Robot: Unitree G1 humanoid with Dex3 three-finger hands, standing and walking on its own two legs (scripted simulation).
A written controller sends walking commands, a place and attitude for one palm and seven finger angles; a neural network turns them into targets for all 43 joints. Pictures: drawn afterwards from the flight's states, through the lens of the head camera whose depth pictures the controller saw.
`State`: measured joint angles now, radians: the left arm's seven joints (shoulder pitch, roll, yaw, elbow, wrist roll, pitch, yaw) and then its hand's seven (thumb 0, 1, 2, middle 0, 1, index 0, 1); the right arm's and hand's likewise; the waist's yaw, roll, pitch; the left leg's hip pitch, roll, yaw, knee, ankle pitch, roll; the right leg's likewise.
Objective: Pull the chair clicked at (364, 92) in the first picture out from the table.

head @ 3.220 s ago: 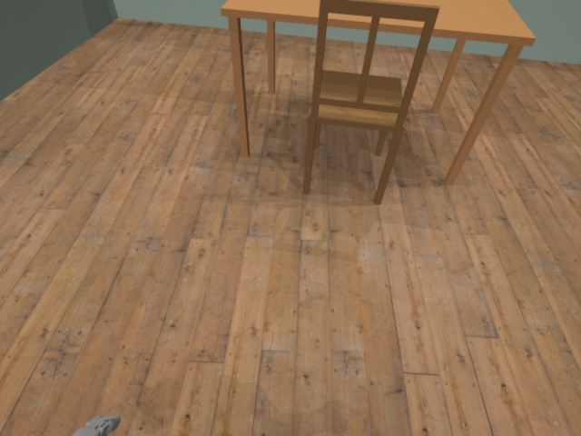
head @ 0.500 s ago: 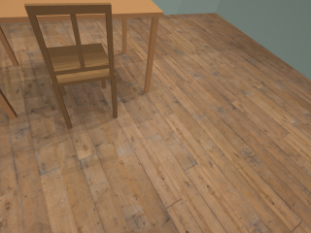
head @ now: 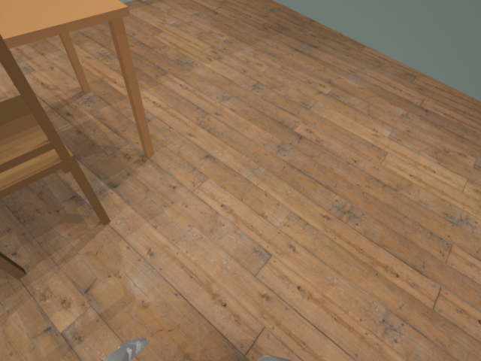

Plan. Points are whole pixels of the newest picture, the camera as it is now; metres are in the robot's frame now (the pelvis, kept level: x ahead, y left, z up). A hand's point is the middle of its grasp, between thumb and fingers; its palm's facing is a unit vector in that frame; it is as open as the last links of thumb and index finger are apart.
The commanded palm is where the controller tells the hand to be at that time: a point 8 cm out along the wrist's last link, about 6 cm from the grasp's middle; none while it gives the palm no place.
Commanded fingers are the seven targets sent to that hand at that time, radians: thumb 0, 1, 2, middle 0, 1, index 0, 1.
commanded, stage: walk to a spot facing it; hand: left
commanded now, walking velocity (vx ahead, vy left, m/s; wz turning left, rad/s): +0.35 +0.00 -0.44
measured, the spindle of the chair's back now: out of the picture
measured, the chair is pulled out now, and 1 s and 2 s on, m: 0.00 0.00 0.00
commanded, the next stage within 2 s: none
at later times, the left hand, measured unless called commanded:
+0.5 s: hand (106, 291) +0.26 +0.28 -0.16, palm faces -0.16 -0.97 -0.19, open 7.4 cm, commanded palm none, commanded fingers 0.00 0.90 0.90 -0.20 -0.30 -0.20 -0.30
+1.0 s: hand (199, 179) +0.54 +0.12 -0.13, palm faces -0.51 -0.81 -0.28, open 7.3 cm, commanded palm none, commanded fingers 0.00 0.90 0.90 -0.20 -0.30 -0.20 -0.30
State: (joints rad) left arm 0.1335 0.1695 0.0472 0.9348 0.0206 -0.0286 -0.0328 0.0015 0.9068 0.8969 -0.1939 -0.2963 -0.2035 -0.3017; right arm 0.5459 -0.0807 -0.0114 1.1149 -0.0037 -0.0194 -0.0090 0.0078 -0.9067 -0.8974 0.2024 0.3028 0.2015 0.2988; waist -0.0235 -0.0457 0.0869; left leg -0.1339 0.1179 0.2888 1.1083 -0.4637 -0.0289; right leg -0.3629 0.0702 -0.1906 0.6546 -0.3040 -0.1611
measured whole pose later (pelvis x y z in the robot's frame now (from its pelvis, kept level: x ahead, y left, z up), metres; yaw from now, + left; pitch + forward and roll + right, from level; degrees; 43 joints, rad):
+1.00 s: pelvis +0.33 +0.01 +0.01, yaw -33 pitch +0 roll +1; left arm 0.12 0.20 0.06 0.87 0.01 0.01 0.00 0.00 0.91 0.90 -0.19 -0.30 -0.20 -0.30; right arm 0.23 -0.23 -0.06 0.94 -0.02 0.06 -0.01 0.01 -0.91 -0.90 0.20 0.30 0.20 0.30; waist -0.02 0.04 0.13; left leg -0.45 0.15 0.09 1.23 -0.47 -0.09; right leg -0.40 0.00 -0.08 0.63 -0.23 -0.07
